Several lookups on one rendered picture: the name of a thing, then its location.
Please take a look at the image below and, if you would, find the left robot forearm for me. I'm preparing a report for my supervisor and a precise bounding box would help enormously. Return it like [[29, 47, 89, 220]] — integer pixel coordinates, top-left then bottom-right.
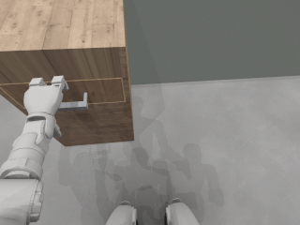
[[0, 112, 55, 182]]

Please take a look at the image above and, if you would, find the drawer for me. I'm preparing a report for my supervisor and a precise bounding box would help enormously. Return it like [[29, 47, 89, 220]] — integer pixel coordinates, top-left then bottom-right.
[[0, 78, 125, 108]]

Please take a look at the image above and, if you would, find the robot left thigh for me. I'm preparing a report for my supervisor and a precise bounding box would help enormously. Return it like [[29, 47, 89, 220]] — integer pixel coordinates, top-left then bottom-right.
[[105, 205, 137, 225]]

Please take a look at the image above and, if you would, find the robot thigh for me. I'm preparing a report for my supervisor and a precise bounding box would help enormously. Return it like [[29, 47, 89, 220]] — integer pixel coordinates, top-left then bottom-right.
[[166, 202, 200, 225], [105, 205, 137, 225]]

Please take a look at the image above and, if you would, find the handle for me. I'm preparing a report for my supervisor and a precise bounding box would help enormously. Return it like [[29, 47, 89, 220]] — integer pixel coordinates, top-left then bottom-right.
[[57, 92, 88, 112]]

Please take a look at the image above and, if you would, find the left robot hand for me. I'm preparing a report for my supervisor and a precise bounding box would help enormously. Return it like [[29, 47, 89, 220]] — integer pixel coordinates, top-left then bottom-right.
[[23, 75, 69, 139]]

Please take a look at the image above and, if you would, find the cabinet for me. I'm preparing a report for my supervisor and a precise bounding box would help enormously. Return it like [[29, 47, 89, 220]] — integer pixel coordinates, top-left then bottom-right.
[[0, 0, 135, 147]]

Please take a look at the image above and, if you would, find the robot left upper arm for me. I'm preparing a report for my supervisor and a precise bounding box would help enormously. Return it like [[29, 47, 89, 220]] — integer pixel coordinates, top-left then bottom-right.
[[0, 179, 44, 225]]

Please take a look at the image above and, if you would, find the robot right thigh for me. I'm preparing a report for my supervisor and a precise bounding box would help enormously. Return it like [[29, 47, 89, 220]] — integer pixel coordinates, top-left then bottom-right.
[[166, 202, 200, 225]]

